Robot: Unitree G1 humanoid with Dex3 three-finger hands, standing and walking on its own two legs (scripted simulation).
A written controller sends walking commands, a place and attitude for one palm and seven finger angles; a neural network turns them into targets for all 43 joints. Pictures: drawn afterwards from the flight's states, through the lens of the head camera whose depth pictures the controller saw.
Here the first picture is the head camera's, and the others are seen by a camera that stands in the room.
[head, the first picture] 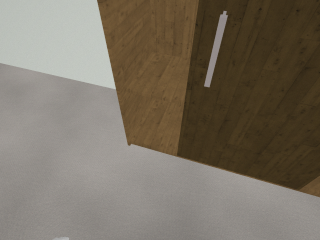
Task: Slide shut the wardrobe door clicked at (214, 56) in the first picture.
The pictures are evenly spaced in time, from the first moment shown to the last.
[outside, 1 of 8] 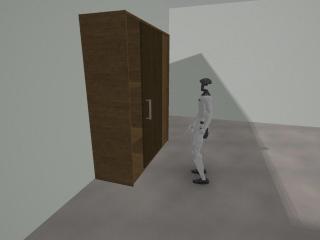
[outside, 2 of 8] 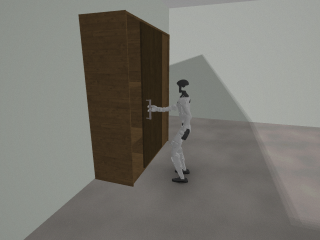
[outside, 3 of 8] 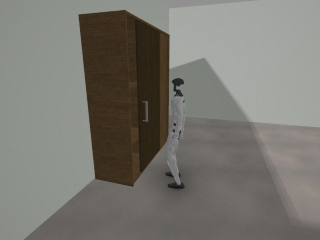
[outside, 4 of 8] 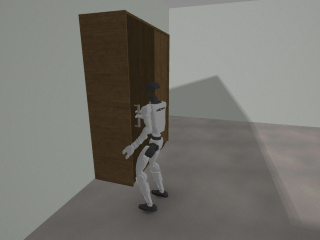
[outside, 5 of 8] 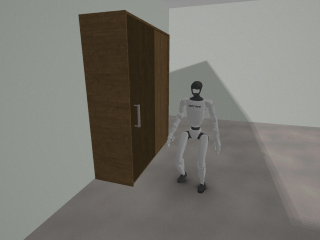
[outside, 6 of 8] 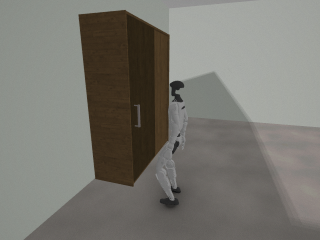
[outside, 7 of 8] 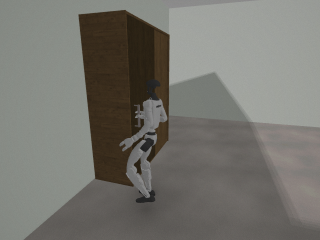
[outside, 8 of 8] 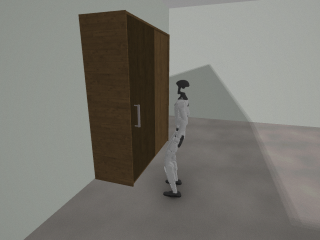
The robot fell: no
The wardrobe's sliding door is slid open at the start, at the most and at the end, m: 0.36 0.36 0.00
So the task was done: yes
